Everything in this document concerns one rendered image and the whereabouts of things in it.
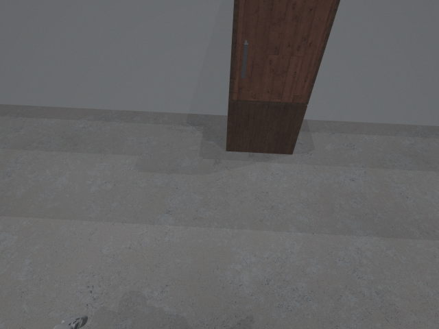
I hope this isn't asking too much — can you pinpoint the handle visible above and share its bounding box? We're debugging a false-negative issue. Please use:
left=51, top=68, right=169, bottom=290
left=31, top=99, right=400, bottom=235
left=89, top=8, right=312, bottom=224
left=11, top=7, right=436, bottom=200
left=241, top=40, right=248, bottom=78

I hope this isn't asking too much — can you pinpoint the cupboard door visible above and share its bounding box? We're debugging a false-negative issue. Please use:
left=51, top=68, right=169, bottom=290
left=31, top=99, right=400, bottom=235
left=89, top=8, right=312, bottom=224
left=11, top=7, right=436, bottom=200
left=233, top=0, right=337, bottom=103

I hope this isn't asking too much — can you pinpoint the left robot hand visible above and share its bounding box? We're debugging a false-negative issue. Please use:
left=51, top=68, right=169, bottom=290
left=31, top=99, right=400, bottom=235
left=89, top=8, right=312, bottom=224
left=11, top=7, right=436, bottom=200
left=53, top=315, right=88, bottom=329

